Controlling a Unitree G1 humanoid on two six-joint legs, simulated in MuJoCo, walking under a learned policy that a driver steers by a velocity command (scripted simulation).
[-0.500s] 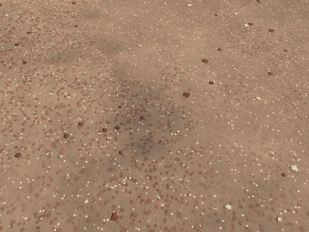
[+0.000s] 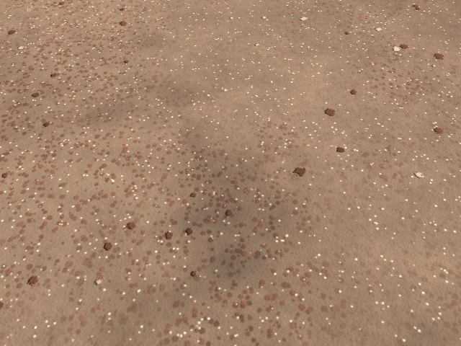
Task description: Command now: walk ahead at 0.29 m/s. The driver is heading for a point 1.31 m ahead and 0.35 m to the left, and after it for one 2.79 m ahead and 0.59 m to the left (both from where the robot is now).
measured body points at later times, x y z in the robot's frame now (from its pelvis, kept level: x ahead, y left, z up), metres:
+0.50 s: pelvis +0.16 +0.03 +0.01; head +0.19 +0.06 +0.46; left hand +0.38 +0.27 -0.09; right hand +0.10 -0.23 -0.11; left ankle +0.05 +0.14 -0.74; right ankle +0.33 -0.14 -0.68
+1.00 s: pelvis +0.45 -0.02 +0.01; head +0.47 -0.01 +0.46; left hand +0.46 +0.26 -0.13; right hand +0.63 -0.28 -0.09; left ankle +0.63 +0.15 -0.68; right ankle +0.38 -0.11 -0.74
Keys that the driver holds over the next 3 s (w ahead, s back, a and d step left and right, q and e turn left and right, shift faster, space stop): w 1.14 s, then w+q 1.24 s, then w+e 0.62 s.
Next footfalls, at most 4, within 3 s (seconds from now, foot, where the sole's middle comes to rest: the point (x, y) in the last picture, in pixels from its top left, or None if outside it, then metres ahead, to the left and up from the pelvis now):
0.16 left None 0.09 0.14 -0.77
0.64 right None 0.42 -0.11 -0.77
1.16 left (205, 264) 0.74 0.12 -0.77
1.68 right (263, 193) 1.01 -0.08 -0.77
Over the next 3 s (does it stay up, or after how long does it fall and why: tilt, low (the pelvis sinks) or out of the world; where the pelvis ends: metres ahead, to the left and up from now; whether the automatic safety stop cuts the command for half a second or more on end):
stays up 1.49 0.34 0.01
